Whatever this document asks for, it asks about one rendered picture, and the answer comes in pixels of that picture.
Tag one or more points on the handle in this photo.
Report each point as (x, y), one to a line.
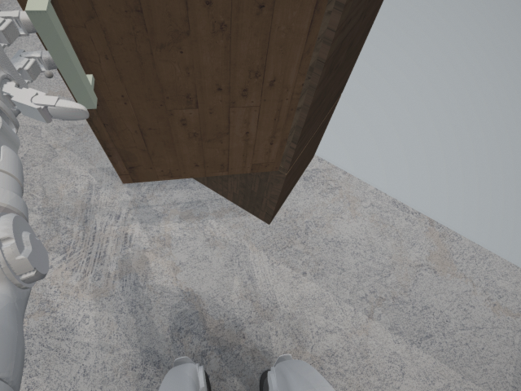
(46, 22)

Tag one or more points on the right robot thigh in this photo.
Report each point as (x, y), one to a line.
(296, 375)

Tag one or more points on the left robot hand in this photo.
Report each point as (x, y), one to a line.
(24, 68)

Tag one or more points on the left robot shin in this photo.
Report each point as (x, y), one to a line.
(182, 360)

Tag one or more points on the left robot upper arm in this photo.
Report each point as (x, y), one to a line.
(23, 261)

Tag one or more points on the left robot forearm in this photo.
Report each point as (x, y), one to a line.
(11, 168)

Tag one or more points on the cupboard door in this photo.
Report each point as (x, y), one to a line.
(192, 88)

